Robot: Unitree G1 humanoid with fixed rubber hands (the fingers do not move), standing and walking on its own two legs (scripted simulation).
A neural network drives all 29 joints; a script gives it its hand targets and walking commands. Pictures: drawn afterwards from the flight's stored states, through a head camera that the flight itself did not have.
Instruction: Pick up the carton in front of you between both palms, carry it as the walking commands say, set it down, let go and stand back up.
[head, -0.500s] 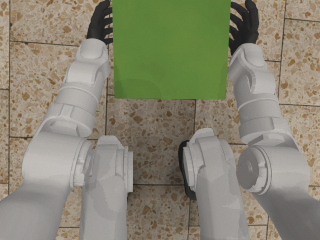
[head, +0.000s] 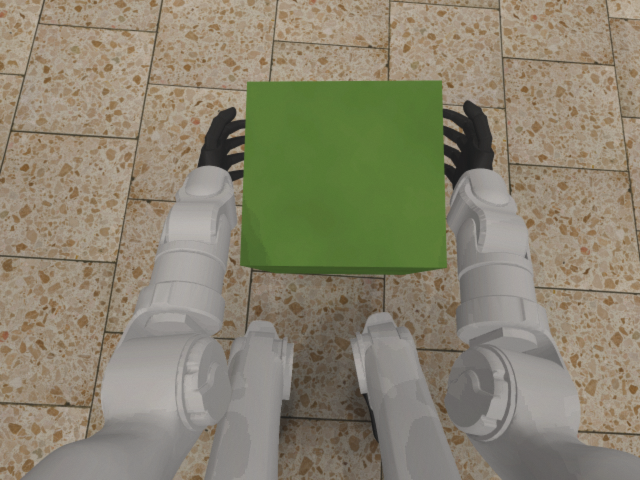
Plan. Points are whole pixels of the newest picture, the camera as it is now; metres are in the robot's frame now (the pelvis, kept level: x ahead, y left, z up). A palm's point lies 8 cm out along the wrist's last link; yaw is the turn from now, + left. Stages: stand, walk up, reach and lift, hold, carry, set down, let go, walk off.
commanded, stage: reach and lift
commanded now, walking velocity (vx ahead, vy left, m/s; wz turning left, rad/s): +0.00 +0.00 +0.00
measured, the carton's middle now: (341, 197) +0.47 -0.04 -0.13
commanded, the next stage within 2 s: none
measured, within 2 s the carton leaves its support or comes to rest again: neither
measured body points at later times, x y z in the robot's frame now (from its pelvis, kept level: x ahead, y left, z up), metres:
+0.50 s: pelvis +0.05 +0.00 +0.14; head +0.19 +0.00 +0.57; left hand +0.45 +0.13 +0.08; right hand +0.45 -0.18 +0.10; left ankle +0.11 +0.12 -0.46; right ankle +0.12 -0.14 -0.46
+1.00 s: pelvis +0.10 +0.00 +0.26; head +0.11 -0.01 +0.71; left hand +0.41 +0.14 +0.24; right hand +0.42 -0.16 +0.25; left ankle +0.11 +0.12 -0.46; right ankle +0.12 -0.14 -0.46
